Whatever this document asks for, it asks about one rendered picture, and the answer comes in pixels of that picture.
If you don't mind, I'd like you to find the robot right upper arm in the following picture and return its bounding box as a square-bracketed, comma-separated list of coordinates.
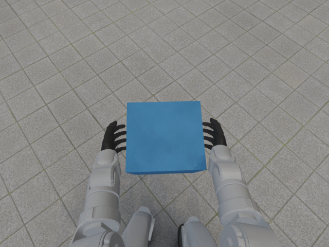
[220, 222, 281, 247]

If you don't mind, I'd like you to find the carton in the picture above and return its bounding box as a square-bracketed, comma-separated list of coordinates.
[125, 101, 207, 175]

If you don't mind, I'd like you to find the left robot hand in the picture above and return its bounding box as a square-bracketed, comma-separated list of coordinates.
[101, 121, 126, 153]

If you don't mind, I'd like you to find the right robot forearm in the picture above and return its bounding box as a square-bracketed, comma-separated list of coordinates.
[208, 145, 282, 247]

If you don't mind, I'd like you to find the robot right shin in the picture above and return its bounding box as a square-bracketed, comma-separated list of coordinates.
[186, 217, 199, 224]

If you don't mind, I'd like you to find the right robot hand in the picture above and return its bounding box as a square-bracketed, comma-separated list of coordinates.
[203, 118, 227, 150]

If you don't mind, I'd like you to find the robot right thigh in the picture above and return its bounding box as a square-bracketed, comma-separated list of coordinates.
[181, 221, 218, 247]

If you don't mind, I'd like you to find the left robot forearm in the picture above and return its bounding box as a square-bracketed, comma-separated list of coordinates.
[69, 149, 121, 247]

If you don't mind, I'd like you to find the robot left upper arm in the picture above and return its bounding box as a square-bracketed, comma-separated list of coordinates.
[70, 230, 125, 247]

